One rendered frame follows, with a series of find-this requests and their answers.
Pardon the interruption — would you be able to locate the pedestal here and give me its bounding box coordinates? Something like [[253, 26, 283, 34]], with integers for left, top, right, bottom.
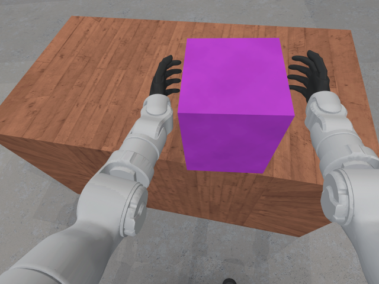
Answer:
[[0, 16, 379, 237]]

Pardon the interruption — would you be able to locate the robot right forearm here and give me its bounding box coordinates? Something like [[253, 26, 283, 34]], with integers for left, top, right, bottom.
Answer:
[[304, 91, 379, 179]]

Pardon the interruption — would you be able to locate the robot left forearm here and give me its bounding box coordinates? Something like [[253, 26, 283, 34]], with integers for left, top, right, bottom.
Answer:
[[76, 94, 174, 217]]

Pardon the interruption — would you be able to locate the robot right hand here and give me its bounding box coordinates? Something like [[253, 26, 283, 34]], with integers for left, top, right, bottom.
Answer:
[[287, 50, 330, 103]]

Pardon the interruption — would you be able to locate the robot left hand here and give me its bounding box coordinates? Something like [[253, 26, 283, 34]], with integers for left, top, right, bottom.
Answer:
[[149, 55, 182, 96]]

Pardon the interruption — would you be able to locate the carton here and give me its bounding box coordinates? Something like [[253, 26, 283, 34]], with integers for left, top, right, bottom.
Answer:
[[178, 38, 295, 173]]

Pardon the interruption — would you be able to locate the robot left upper arm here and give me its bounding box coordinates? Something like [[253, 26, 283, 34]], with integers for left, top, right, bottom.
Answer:
[[0, 173, 148, 284]]

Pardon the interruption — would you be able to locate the robot right upper arm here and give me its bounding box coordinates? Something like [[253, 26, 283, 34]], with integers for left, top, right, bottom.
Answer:
[[320, 168, 379, 284]]

